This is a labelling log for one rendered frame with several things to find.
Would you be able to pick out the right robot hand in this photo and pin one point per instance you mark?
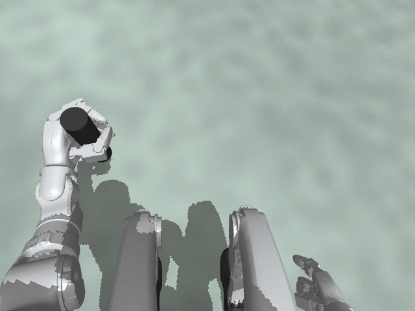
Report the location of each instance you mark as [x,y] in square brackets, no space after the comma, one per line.
[319,292]

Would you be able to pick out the left robot arm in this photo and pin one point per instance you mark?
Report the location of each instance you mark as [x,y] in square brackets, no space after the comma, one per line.
[47,275]

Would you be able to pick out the can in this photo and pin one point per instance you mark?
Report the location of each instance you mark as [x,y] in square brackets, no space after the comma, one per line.
[81,128]

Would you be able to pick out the left robot hand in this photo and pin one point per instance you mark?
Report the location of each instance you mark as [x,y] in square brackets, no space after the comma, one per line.
[59,148]

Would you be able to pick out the right robot foot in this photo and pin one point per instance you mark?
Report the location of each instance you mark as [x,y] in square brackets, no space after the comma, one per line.
[225,279]

